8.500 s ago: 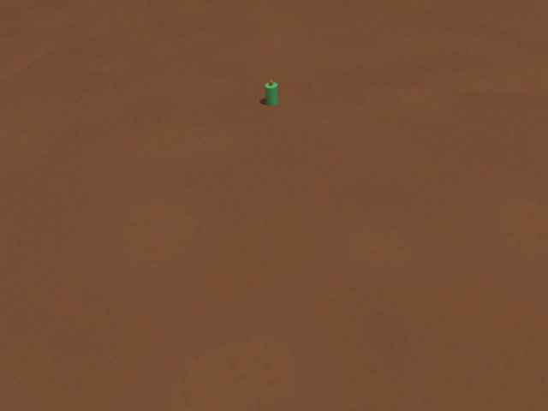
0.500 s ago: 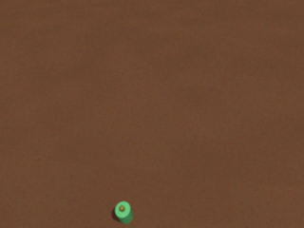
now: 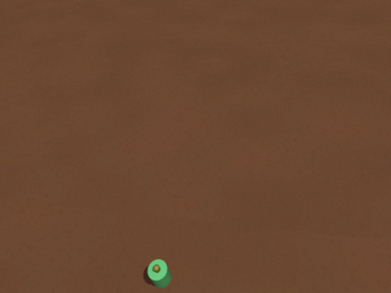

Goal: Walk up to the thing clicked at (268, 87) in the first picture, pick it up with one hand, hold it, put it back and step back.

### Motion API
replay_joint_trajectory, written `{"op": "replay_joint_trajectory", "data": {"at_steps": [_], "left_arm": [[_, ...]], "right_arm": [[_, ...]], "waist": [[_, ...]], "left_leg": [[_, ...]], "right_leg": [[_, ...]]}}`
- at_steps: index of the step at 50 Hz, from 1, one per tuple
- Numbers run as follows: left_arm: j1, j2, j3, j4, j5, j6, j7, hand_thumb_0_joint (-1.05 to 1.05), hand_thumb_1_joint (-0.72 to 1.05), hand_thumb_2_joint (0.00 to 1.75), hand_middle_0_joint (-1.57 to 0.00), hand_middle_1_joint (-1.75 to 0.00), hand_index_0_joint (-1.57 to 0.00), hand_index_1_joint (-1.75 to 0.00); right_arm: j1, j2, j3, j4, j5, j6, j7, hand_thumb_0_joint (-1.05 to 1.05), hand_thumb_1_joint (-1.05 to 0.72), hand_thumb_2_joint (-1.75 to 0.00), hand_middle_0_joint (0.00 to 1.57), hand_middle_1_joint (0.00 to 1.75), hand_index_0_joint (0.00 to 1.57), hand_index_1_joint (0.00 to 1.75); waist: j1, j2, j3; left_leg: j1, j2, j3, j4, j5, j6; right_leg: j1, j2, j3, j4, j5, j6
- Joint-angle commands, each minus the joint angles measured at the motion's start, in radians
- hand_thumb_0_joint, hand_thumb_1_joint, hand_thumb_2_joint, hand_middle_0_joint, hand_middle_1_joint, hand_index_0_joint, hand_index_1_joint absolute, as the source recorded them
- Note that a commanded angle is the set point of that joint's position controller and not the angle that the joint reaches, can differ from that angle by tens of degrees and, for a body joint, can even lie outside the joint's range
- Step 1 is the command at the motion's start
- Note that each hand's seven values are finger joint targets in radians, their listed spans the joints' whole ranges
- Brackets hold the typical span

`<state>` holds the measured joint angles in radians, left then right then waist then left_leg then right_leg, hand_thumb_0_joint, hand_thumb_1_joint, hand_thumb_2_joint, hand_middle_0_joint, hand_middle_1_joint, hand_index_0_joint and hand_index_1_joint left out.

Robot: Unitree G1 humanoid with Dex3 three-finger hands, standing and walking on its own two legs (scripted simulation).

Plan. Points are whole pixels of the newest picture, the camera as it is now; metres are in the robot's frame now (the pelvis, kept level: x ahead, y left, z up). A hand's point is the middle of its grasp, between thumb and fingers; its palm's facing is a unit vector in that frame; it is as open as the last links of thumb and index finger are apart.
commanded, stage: stand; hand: left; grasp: from the side
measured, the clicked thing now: (159, 272) +0.37 +0.24 -0.70
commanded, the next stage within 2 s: go down in 0.46 s
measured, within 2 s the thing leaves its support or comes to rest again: neither
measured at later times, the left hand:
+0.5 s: hand out of the picture +0.08 +0.25 -0.15, palm faces -0.02 -0.94 -0.35, open 7.4 cm
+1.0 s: hand out of the picture +0.16 +0.27 -0.18, palm faces +0.05 -0.94 -0.35, open 15.1 cm
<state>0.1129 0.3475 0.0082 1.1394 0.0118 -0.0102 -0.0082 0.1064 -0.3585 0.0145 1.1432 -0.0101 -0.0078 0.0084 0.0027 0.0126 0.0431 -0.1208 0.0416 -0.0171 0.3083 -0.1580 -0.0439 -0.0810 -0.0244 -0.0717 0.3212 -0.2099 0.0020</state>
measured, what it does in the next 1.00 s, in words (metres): stands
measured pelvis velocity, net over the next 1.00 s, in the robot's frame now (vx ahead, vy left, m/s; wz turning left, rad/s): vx -0.01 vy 0.01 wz -0.04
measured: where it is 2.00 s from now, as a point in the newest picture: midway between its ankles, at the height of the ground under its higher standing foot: outside the picture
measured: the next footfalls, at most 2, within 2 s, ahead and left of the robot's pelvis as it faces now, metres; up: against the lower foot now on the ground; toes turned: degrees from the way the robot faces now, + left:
none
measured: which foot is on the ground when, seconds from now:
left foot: down 0.00-1.00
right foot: down 0.00-1.00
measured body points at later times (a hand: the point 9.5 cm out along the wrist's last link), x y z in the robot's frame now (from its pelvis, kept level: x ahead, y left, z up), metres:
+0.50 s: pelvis +0.01 +0.00 +0.00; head +0.01 -0.01 +0.45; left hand +0.08 +0.30 -0.13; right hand +0.08 -0.30 -0.14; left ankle +0.01 +0.15 -0.75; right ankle -0.02 -0.12 -0.75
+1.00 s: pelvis -0.01 +0.01 -0.04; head +0.06 +0.01 +0.40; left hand +0.16 +0.32 -0.16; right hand +0.09 -0.26 -0.16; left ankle +0.01 +0.15 -0.75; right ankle -0.02 -0.12 -0.75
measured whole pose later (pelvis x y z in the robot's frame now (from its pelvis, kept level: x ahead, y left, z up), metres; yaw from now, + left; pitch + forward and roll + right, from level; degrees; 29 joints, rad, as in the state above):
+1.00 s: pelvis -0.01 +0.01 -0.04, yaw -2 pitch +11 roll +0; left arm 0.06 0.34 0.25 0.86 0.06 0.07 -0.05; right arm 0.26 -0.25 -0.04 0.69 0.02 -0.04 -0.01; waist -0.04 0.00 -0.05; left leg -0.61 0.05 0.00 0.81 -0.38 -0.03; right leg -0.58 -0.03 -0.03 0.80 -0.41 0.01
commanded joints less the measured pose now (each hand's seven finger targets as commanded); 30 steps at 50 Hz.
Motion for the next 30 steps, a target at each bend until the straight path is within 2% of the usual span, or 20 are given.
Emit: {"op": "replay_joint_trajectory", "data": {"at_steps": [1,7,10,16,19,27,28,29,30], "left_arm": [[-0.038,0.224,0.038,-0.062,-0.005,-0.02,0.015,0.0,0.9,0.9,-0.2,-0.3,-0.2,-0.3],[-0.034,0.218,0.037,-0.061,-0.004,-0.019,0.016,0.0,0.9,0.9,-0.2,-0.3,-0.2,-0.3],[-0.034,0.22,0.037,-0.064,-0.005,-0.019,0.017,0.0,0.9,0.9,-0.2,-0.3,-0.2,-0.3],[-0.031,0.22,0.038,-0.061,-0.005,-0.019,0.016,0.0,0.9,0.9,-0.2,-0.3,-0.2,-0.3],[-0.04,0.222,0.041,-0.064,-0.005,-0.017,0.015,0.0,0.9,0.9,-0.2,-0.3,-0.2,-0.3],[-0.037,0.218,0.041,-0.066,-0.004,-0.017,0.014,0.0,0.9,0.9,-0.2,-0.3,-0.2,-0.3],[-0.036,0.219,0.041,-0.067,-0.004,-0.017,0.016,0.0,0.82,0.82,-0.19,-0.22,-0.17,-0.22],[-0.387,0.05,0.04,-0.418,-0.057,-0.106,0.028,0.0,0.74,0.74,-0.11,-0.14,-0.09,-0.14],[-0.466,0.105,0.063,-0.364,-0.051,-0.095,0.033,0.0,0.66,0.66,-0.03,-0.06,-0.03,-0.06]], "right_arm": [[-0.033,-0.205,-0.038,-0.062,0.001,-0.019,-0.018,0.0,-0.9,-0.9,0.2,0.3,0.2,0.3],[-0.045,-0.208,-0.04,-0.065,0.002,-0.018,-0.019,0.0,-0.9,-0.9,0.2,0.3,0.2,0.3],[-0.04,-0.209,-0.042,-0.066,0.002,-0.019,-0.018,0.0,-0.9,-0.9,0.2,0.3,0.2,0.3],[-0.049,-0.204,-0.039,-0.069,0.002,-0.02,-0.019,0.0,-0.9,-0.9,0.2,0.3,0.2,0.3],[-0.038,-0.203,-0.04,-0.068,0.001,-0.019,-0.02,0.0,-0.9,-0.9,0.2,0.3,0.2,0.3],[-0.042,-0.206,-0.041,-0.072,0.001,-0.022,-0.021,0.0,-0.9,-0.9,0.2,0.3,0.2,0.3],[-0.038,-0.207,-0.042,-0.071,0.001,-0.021,-0.02,0.0,-0.92,-0.91,0.21,0.3,0.2,0.3],[-0.015,-0.043,-0.018,-0.346,0.069,-0.066,-0.042,0.0,-0.97,-0.92,0.2,0.3,0.2,0.3],[0.044,-0.068,-0.019,-0.287,0.068,-0.063,-0.05,0.0,-0.99,-0.93,0.2,0.3,0.2,0.3]], "waist": [[-0.002,-0.016,-0.08],[0.001,-0.007,-0.072],[0.002,-0.01,-0.087],[0.004,-0.01,-0.069],[0.0,-0.019,-0.062],[0.003,-0.012,-0.068],[0.002,-0.015,-0.066],[-0.125,0.051,0.015],[-0.09,0.008,-0.041]], "left_leg": [[0.027,0.097,-0.061,-0.024,0.192,0.049],[0.037,0.1,-0.062,-0.022,0.179,0.051],[0.036,0.101,-0.06,-0.019,0.205,0.052],[0.039,0.102,-0.062,-0.029,0.211,0.052],[0.032,0.099,-0.058,-0.037,0.177,0.049],[0.04,0.099,-0.055,-0.033,0.205,0.047],[0.038,0.1,-0.055,-0.031,0.201,0.047],[-0.069,-0.052,0.077,0.031,0.01,0.047],[-0.07,-0.051,0.064,0.045,-0.006,0.053]], "right_leg": [[0.005,-0.125,0.102,-0.059,0.184,-0.017],[-0.004,-0.125,0.103,-0.063,0.167,-0.018],[0.016,-0.125,0.101,-0.058,0.204,-0.02],[0.009,-0.122,0.097,-0.056,0.204,-0.019],[0.001,-0.121,0.1,-0.06,0.162,-0.021],[0.002,-0.12,0.101,-0.056,0.192,-0.023],[0.003,-0.12,0.101,-0.056,0.191,-0.022],[-0.228,0.008,0.053,-0.004,0.117,-0.01],[-0.176,0.006,0.04,0.009,0.095,-0.007]]}}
